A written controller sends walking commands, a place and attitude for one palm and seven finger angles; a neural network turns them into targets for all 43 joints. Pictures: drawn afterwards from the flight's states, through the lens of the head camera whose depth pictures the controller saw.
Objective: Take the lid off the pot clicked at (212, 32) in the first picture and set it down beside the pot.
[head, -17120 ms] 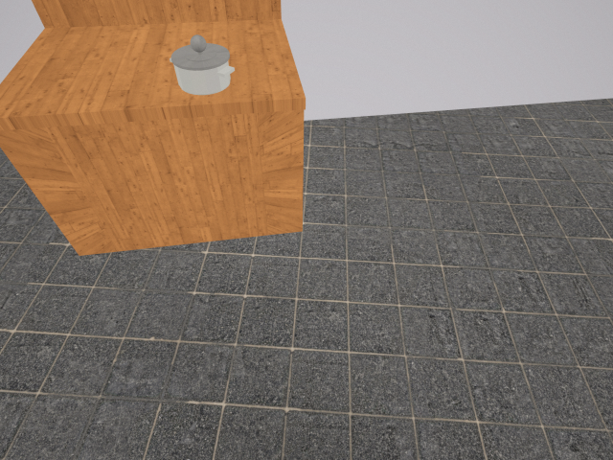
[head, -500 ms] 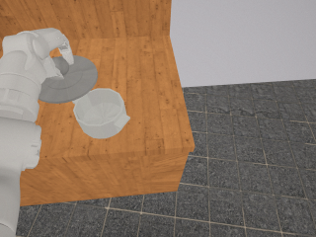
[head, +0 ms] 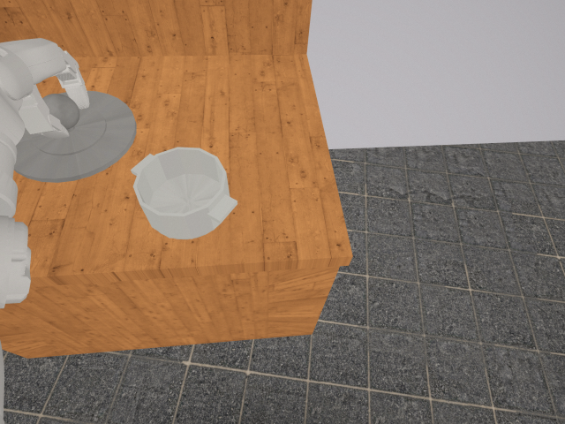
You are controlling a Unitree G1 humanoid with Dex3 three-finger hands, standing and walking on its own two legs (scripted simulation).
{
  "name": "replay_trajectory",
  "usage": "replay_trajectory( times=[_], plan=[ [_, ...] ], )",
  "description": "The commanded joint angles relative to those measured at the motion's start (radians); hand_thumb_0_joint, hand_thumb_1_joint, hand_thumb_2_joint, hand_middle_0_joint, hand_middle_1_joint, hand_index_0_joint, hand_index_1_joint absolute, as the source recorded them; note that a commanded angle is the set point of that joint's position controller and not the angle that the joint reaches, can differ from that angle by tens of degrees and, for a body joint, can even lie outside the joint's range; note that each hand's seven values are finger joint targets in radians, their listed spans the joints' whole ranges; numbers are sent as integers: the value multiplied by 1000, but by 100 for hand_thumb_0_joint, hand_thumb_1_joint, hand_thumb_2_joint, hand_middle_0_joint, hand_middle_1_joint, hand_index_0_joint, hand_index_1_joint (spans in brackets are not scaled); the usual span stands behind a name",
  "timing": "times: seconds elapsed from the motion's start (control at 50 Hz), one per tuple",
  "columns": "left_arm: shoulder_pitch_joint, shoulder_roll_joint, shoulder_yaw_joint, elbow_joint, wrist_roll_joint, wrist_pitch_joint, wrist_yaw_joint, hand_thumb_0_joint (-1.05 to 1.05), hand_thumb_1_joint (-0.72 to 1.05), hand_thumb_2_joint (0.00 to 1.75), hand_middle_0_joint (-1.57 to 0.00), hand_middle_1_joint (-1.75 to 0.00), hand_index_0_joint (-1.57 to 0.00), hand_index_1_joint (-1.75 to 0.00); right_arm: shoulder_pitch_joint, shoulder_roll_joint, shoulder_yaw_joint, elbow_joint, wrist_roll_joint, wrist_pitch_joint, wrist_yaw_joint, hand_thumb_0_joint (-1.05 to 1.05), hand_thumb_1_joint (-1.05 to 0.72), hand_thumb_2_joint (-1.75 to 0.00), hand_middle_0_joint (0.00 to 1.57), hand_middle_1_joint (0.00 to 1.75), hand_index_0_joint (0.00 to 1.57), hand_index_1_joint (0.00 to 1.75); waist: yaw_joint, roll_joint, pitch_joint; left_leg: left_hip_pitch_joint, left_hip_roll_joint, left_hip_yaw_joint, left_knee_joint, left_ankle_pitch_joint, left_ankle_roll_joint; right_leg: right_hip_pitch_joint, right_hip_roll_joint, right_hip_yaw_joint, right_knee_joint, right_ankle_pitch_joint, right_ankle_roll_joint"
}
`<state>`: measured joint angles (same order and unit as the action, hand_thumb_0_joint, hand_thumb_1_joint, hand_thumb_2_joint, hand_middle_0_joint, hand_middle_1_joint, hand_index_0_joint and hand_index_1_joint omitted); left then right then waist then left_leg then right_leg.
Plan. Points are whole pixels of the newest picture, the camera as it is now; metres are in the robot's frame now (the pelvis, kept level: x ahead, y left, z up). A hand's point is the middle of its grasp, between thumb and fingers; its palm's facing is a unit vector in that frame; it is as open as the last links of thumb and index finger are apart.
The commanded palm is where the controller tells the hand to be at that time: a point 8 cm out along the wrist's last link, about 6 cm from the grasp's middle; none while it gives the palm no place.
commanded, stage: move the lid sideways beside the pot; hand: left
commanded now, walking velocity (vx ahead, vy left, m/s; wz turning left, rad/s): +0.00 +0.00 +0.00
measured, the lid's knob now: (59, 112) +0.51 +0.28 +0.15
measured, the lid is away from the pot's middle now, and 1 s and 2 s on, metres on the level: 0.13 0.23 0.24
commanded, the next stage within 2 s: lower the lid onto the table in 1.88 s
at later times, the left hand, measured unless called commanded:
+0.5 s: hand (8, 114) +0.48 +0.33 +0.17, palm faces -0.39 -0.12 -0.91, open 7.9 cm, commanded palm +0.52 +0.34 +0.24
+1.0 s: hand out of the picture +0.46 +0.38 +0.17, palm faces -0.38 -0.17 -0.91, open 7.9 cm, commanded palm +0.52 +0.38 +0.24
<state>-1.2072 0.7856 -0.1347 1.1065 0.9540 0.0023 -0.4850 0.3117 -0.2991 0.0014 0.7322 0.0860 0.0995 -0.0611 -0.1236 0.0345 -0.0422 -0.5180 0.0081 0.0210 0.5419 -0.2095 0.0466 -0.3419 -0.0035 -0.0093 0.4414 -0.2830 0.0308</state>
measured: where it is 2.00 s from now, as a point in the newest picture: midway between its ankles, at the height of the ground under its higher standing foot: outside the picture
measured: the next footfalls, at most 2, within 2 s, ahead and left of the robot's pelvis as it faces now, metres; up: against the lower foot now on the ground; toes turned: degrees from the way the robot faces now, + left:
none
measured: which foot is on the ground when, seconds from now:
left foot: down 0.00-1.00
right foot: down 0.00-1.00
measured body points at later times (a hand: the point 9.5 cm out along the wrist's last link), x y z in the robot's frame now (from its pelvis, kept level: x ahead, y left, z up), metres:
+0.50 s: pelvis +0.00 +0.01 +0.00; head +0.09 +0.02 +0.44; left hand +0.50 +0.33 +0.22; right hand +0.00 -0.28 -0.12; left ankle +0.03 +0.09 -0.73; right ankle -0.05 -0.15 -0.73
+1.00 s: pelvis +0.00 +0.01 -0.01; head +0.09 +0.03 +0.43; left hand +0.47 +0.38 +0.22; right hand +0.02 -0.28 -0.12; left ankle +0.03 +0.09 -0.73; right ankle -0.05 -0.15 -0.73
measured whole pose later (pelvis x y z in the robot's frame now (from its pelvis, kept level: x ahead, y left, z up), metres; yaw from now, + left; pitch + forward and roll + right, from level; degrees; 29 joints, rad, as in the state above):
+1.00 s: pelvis +0.00 +0.01 -0.01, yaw -1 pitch +13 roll -4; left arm -1.21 1.02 -0.02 1.16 0.97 -0.12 -0.55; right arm 0.30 -0.31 0.04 0.72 0.12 0.13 -0.10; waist -0.13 0.04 -0.03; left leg -0.62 0.02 0.01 0.65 -0.25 0.06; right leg -0.42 0.01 -0.02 0.50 -0.30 0.04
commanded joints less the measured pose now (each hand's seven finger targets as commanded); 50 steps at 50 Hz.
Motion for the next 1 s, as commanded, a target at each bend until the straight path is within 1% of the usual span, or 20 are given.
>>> replay_trajectory(
  times=[0.0,0.04,0.06,0.08,0.12,0.14,0.18,0.24,0.26,0.3,0.34,0.38,0.48,0.54,0.66,0.72,0.76,0.88,0.94,0.98],
  plan=[
    [-547,283,73,-181,14,-9,50,0,70,84,-91,-117,-80,-113,80,-188,-51,-61,-3,-13,-14,0,-90,-90,20,30,20,30,-16,104,-412,482,-13,-34,9,327,39,-121,65,-55,-38,268,-56],
    [-552,299,76,-171,14,-15,47,0,70,84,-91,-117,-80,-113,82,-191,-49,-57,3,-13,-19,0,-90,-90,20,30,20,30,-19,67,-402,462,-10,-35,4,285,41,-119,66,-56,-39,249,-54],
    [-574,286,63,-206,9,-26,43,0,70,84,-91,-117,-80,-113,81,-189,-49,-60,0,-14,-20,0,-90,-90,20,30,20,30,-13,100,-434,480,-8,-34,7,322,40,-117,63,-56,-34,266,-58],
    [-591,326,91,-220,18,-29,45,0,70,84,-91,-117,-80,-113,90,-194,-51,-60,0,-11,-21,0,-90,-90,20,30,20,30,-16,102,-451,500,-7,-45,10,319,40,-121,68,-55,-34,251,-57],
    [-646,293,57,-270,18,-38,43,0,70,84,-91,-117,-80,-113,96,-189,-54,-56,-1,-17,-25,0,-90,-90,20,30,20,30,-24,153,-474,545,-5,-52,8,323,39,-146,71,-58,-42,226,-58],
    [-617,299,64,-239,17,-41,42,0,70,84,-91,-117,-80,-113,105,-189,-55,-53,-2,-21,-28,0,-90,-90,20,30,20,30,-26,139,-470,543,-3,-49,11,307,41,-148,72,-58,-43,216,-56],
    [-604,358,109,-249,8,-60,42,0,70,84,-91,-117,-80,-113,111,-195,-50,-50,-5,-22,-33,0,-90,-90,20,30,20,30,-18,143,-492,540,-3,-50,15,328,43,-133,72,-56,-36,234,-56],
    [-548,338,87,-156,-3,-61,36,0,70,84,-91,-117,-80,-113,115,-195,-44,-43,5,-24,-36,0,-90,-90,20,30,20,30,-27,94,-415,470,-5,-39,4,253,42,-143,69,-61,-40,208,-53],
    [-553,339,83,-162,-6,-67,35,0,70,84,-91,-117,-80,-113,111,-198,-41,-42,5,-25,-36,0,-90,-90,20,30,20,30,-19,118,-417,470,-2,-35,4,286,40,-141,67,-59,-35,228,-57],
    [-576,416,128,-184,22,-70,47,0,70,84,-91,-117,-80,-113,118,-199,-39,-48,1,-21,-37,0,-90,-90,20,30,20,30,-13,131,-450,474,-6,-37,12,296,41,-116,71,-55,-29,241,-58],
    [-542,402,110,-140,30,-72,45,0,70,84,-91,-117,-80,-113,117,-197,-35,-52,6,-21,-41,0,-90,-90,20,30,20,30,-17,110,-412,440,-6,-33,13,282,39,-119,72,-56,-29,239,-56],
    [-557,431,130,-178,29,-79,41,0,70,84,-91,-117,-80,-113,119,-203,-37,-49,4,-18,-40,0,-90,-90,20,30,20,30,-11,145,-443,469,-2,-32,23,326,39,-118,72,-54,-26,262,-55],
    [-525,487,171,-169,25,-92,26,0,70,84,-91,-117,-80,-113,125,-206,-37,-56,5,-4,-41,0,-90,-90,20,30,20,30,-8,132,-473,479,-1,-33,53,407,43,-113,73,-54,-12,305,-47],
    [-512,474,155,-141,26,-91,16,0,70,84,-91,-117,-80,-113,131,-206,-39,-54,9,2,-40,0,-90,-90,20,30,20,30,-13,136,-443,467,-1,-34,58,389,42,-141,77,-62,-12,278,-47],
    [-533,493,164,-213,19,-112,1,0,70,84,-91,-117,-80,-113,130,-204,-38,-56,10,16,-41,0,-90,-90,20,30,20,30,-5,188,-495,522,9,-48,83,520,39,-163,81,-66,6,306,-48],
    [-488,496,164,-147,15,-107,-6,0,70,84,-91,-117,-80,-113,134,-208,-34,-51,14,25,-40,0,-90,-90,20,30,20,30,-15,140,-443,468,5,-39,87,421,41,-180,86,-70,3,263,-42],
    [-512,469,135,-180,6,-112,-13,0,70,84,-91,-117,-80,-113,118,-208,-32,-53,19,24,-42,0,-90,-90,20,30,20,30,-12,178,-448,477,9,-33,86,428,41,-188,80,-70,7,265,-46],
    [-525,586,213,-220,17,-129,-4,0,70,84,-91,-117,-80,-113,134,-209,-23,-53,16,16,-57,0,-90,-90,20,30,20,30,-8,187,-516,486,8,-36,102,423,46,-150,85,-66,19,272,-43],
    [-471,589,205,-136,11,-128,-11,0,70,84,-91,-117,-80,-113,123,-209,-14,-58,25,14,-61,0,-90,-90,20,30,20,30,-13,135,-441,392,0,-18,93,306,45,-136,81,-67,18,248,-41],
    [-469,543,162,-136,10,-127,-16,0,70,84,-91,-117,-80,-113,114,-214,-11,-55,29,16,-60,0,-90,-90,20,30,20,30,-15,169,-406,395,4,-20,86,295,40,-175,81,-69,18,220,-44]
  ],
)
